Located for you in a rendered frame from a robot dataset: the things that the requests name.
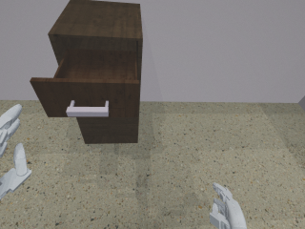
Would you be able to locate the left robot hand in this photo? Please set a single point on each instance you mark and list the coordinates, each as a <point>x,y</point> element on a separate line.
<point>11,180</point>

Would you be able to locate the right robot hand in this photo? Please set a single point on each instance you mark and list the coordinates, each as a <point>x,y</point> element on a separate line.
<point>230,215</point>

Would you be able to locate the cabinet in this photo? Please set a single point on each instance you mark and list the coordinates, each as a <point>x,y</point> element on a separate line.
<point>105,26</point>

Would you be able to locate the handle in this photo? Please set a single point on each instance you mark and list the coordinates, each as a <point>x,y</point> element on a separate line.
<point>88,111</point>

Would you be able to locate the drawer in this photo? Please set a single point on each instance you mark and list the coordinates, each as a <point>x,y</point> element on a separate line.
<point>90,78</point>

